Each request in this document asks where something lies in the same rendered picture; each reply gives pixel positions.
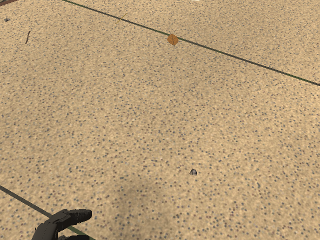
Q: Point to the robot left hand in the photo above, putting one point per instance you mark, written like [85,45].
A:
[60,221]

